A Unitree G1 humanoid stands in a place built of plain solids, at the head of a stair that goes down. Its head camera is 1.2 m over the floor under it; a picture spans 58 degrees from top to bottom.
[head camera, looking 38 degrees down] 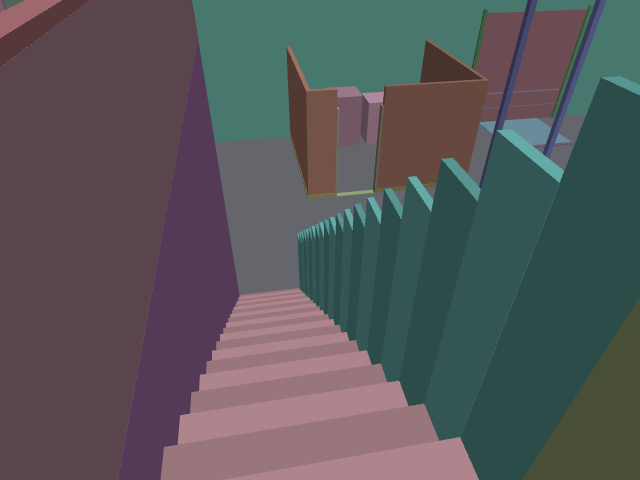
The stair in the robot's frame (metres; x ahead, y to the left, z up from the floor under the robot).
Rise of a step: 0.20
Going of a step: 0.25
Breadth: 1.02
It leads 10 degrees to the left of straight ahead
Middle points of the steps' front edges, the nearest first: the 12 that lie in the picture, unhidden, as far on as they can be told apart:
0.64 0.04 -0.20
0.89 0.08 -0.40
1.13 0.12 -0.61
1.38 0.17 -0.81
1.62 0.21 -1.01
1.87 0.25 -1.21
2.11 0.30 -1.41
2.35 0.34 -1.62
2.60 0.38 -1.82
2.84 0.43 -2.02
3.09 0.47 -2.22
3.33 0.51 -2.42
